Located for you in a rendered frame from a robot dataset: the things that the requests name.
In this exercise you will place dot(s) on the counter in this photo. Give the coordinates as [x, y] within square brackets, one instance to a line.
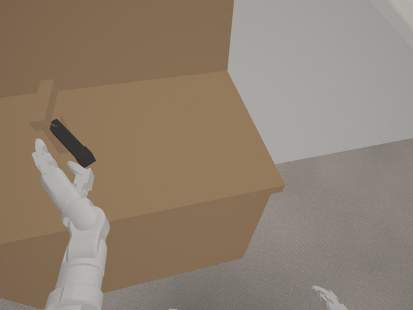
[181, 172]

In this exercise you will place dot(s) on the right robot hand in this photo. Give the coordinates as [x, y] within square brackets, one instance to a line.
[328, 298]

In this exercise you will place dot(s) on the left robot hand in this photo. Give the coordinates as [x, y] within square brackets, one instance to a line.
[59, 188]

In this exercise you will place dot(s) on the tap lever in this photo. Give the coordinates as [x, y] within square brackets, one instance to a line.
[81, 153]

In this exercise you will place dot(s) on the left robot forearm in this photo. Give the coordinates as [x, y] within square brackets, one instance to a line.
[82, 270]

